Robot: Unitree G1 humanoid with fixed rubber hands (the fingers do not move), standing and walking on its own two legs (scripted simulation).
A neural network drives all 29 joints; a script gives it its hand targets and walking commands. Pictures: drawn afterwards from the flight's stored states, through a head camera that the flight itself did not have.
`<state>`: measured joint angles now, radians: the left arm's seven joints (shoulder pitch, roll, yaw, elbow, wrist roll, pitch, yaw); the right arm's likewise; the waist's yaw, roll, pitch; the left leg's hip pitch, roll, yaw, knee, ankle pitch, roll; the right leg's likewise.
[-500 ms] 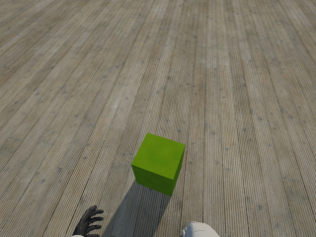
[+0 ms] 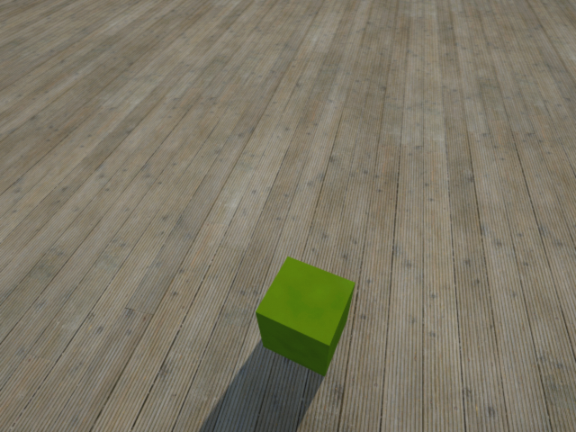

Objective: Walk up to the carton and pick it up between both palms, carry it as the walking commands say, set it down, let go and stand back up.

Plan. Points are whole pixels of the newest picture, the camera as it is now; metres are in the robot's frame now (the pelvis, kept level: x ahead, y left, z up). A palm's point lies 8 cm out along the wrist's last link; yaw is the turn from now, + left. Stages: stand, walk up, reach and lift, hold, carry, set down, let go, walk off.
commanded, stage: walk up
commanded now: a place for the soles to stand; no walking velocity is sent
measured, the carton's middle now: (306, 316) +0.56 -0.02 -0.63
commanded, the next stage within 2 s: none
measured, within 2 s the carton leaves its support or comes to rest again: neither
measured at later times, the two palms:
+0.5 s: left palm (86, 392) +0.20 +0.34 -0.10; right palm out of the picture -0.05 -0.12 -0.12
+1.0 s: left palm (108, 320) +0.32 +0.35 -0.12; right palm (394, 393) +0.19 -0.14 -0.12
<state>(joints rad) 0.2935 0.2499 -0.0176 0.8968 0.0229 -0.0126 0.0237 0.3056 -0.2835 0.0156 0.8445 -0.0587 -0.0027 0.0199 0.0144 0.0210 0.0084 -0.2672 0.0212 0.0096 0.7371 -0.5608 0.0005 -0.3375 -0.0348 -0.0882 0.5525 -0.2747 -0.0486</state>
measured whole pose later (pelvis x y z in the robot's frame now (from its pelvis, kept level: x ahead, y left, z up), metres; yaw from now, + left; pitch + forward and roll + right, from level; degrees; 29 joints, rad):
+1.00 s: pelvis +0.17 +0.14 -0.02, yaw -28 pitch -1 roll +0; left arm 0.39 0.25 0.01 0.67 0.00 -0.01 0.02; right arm 0.17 -0.25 0.02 0.68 -0.04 0.02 0.01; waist 0.05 0.02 0.06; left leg -0.40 0.05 0.02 0.65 -0.22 -0.02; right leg -0.33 0.03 0.16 0.73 -0.38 0.03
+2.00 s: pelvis +0.16 +0.16 -0.01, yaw -35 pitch +0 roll +1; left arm 0.22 0.29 -0.01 0.79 0.01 0.01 0.00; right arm 0.21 -0.31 -0.01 0.84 -0.01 0.04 0.01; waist -0.01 -0.01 0.03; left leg -0.38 0.09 0.15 0.58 -0.20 0.00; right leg -0.35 0.04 0.13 0.63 -0.28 0.02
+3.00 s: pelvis +0.21 +0.14 -0.05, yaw -29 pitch +19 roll +0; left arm 0.00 0.20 0.09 0.58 0.06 0.10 0.01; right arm 0.01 -0.21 -0.15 0.63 0.04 0.07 0.08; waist -0.03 -0.02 -0.08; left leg -0.87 0.03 0.04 0.92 -0.38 0.00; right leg -0.79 -0.01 0.05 0.95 -0.48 0.04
